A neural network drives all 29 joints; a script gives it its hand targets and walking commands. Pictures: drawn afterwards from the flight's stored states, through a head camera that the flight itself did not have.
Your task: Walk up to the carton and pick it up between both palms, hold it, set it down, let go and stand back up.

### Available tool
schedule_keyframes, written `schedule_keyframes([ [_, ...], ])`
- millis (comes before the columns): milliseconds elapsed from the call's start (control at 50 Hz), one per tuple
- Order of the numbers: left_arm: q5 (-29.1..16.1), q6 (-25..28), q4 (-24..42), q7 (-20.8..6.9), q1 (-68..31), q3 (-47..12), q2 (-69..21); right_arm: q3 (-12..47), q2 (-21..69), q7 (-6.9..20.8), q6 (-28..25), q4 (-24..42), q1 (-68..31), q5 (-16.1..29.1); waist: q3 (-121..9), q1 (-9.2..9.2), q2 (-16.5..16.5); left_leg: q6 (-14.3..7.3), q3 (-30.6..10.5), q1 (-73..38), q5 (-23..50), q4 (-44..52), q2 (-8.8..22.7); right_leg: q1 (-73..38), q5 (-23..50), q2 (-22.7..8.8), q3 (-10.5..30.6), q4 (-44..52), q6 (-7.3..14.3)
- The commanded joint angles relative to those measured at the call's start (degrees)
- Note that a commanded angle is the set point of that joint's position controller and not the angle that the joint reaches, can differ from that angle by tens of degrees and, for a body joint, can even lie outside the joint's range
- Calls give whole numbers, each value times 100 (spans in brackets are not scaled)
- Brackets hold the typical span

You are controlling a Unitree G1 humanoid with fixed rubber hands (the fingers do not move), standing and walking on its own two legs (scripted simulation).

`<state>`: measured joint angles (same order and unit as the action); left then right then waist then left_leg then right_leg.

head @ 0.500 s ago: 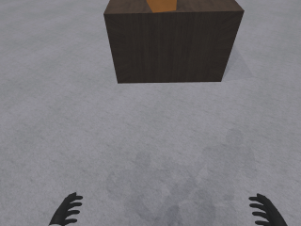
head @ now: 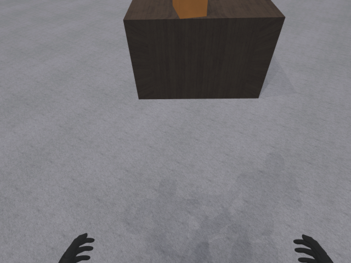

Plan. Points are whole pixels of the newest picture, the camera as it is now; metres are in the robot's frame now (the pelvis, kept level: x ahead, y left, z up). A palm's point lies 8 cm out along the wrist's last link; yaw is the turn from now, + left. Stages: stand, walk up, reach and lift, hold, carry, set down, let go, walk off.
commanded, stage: stand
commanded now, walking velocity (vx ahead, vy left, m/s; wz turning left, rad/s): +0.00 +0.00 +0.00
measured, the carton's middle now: out of the picture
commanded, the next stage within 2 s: none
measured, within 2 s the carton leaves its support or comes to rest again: neither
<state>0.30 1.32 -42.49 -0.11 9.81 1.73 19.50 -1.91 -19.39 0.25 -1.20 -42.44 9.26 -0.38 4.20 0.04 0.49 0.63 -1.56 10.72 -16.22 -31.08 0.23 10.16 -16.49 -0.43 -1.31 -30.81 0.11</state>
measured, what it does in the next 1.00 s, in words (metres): stands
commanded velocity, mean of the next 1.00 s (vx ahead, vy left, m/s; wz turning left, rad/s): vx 0.00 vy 0.00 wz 0.00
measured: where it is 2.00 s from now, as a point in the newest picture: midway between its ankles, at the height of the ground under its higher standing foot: outside the picture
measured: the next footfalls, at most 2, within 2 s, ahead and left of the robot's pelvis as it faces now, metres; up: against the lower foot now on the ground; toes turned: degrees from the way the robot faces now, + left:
none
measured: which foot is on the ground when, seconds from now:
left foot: down 0.00-1.00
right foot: down 0.00-1.00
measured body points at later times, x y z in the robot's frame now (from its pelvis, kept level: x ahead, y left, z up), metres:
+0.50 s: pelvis +0.00 +0.00 +0.01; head +0.00 +0.00 +0.46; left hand +0.12 +0.29 -0.10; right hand +0.12 -0.30 -0.10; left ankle +0.01 +0.13 -0.73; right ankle +0.01 -0.12 -0.73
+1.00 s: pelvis +0.00 +0.00 +0.01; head +0.00 +0.00 +0.46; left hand +0.09 +0.30 -0.11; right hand +0.10 -0.31 -0.10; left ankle +0.01 +0.13 -0.73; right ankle +0.01 -0.12 -0.73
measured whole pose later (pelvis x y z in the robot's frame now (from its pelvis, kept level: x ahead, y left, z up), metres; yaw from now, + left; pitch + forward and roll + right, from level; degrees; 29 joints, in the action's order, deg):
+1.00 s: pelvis +0.00 +0.00 +0.01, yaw +0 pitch -4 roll +0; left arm -0.2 1.5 -57.3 0.6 8.4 0.9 20.0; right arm -1.4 -20.2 -0.9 -1.4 -56.8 8.4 0.2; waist 3.6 0.2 0.4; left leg 0.9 -1.9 6.4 -10.6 -20.7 0.3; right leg 5.8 -11.0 -0.4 -1.7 -20.5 0.1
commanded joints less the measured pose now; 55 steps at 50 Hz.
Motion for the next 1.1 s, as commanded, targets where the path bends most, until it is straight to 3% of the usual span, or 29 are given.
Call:
schedule_keyframes([
  [0, -8, 109, 334, 34, -295, 243, 993, -240, -976, -42, -106, 334, -348, 13, -390, 0, -72, -219, -498, 1, 916, 682, 532, -83, 770, -560, 573, 684, 180],
  [620, -46, 103, -871, 82, -349, 142, 1098, -154, -1091, -123, -93, -856, -337, 54, -312, 10, -54, -152, -516, -272, 1060, 1288, 635, -360, 877, -672, 588, 1342, 114],
  [1080, -55, 89, -1248, 115, -296, 124, 1080, -160, -1100, -160, -95, -1205, -262, 57, -282, 13, -38, -141, -515, -314, 1103, 1468, 665, -426, 892, -702, 546, 1500, 98],
])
